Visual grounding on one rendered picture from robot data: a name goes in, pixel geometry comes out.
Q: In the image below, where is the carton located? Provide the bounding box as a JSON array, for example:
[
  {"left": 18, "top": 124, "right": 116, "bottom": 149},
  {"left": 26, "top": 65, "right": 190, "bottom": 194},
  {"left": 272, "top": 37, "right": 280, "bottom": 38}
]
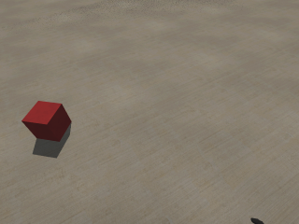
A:
[{"left": 22, "top": 101, "right": 72, "bottom": 142}]

